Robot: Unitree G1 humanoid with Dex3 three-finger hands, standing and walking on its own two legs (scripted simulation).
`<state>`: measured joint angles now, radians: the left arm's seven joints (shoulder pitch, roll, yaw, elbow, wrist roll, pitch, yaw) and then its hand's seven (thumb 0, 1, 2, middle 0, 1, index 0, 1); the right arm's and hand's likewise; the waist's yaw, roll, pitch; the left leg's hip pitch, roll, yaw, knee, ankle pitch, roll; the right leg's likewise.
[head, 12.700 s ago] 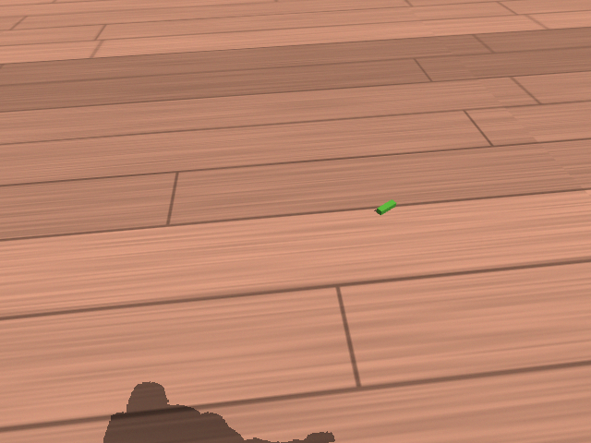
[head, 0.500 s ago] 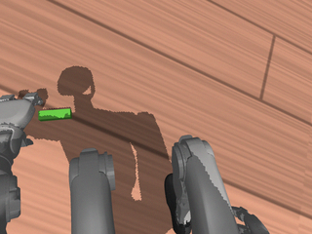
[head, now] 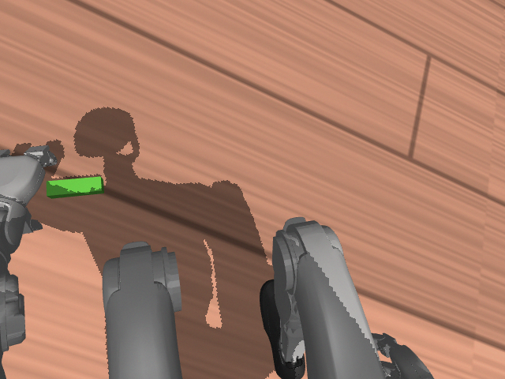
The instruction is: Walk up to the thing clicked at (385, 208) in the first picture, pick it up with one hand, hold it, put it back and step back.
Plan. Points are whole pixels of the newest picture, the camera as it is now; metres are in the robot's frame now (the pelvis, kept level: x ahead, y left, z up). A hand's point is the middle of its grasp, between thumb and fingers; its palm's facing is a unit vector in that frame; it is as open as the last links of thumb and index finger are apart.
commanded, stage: rise first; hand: left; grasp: from above
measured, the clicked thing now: (76, 187) +0.46 +0.29 -0.31
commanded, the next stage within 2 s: approach in 1.22 s
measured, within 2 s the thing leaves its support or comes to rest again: neither
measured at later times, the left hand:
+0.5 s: hand (21, 197) +0.41 +0.33 -0.18, palm faces -0.47 -0.08 -0.88, open 11.2 cm
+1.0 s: hand (24, 197) +0.41 +0.33 -0.18, palm faces -0.46 -0.07 -0.88, open 10.4 cm
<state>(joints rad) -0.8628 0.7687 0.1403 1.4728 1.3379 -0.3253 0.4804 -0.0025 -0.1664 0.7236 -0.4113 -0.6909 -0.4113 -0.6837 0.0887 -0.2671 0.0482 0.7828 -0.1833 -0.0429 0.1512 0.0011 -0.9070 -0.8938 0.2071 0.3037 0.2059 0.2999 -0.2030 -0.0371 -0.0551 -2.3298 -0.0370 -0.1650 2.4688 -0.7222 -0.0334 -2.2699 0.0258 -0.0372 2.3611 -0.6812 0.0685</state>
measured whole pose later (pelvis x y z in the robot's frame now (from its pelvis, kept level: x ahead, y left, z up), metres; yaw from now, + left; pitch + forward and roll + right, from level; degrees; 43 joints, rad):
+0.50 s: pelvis +0.00 +0.00 +0.00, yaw +0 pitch +33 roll -9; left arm -0.87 0.80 0.12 1.46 1.32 -0.33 0.43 0.00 -0.07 0.64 -0.50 -0.61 -0.50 -0.61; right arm 0.12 -0.27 0.07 0.77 -0.17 -0.04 0.16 0.00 -0.91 -0.89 0.21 0.30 0.21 0.30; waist -0.21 -0.03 -0.05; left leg -2.33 -0.04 -0.17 2.46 -0.71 -0.03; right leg -2.26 0.02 -0.04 2.35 -0.67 0.06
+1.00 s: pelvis +0.00 +0.00 +0.00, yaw -1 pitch +33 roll -9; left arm -0.88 0.79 0.12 1.48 1.33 -0.32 0.46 0.00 0.03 0.55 -0.60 -0.52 -0.60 -0.52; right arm 0.11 -0.27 0.07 0.77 -0.18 -0.06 0.16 0.00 -0.91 -0.89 0.21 0.30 0.21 0.30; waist -0.22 -0.03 -0.05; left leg -2.34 -0.04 -0.17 2.47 -0.71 -0.03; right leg -2.27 0.02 -0.04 2.35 -0.67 0.06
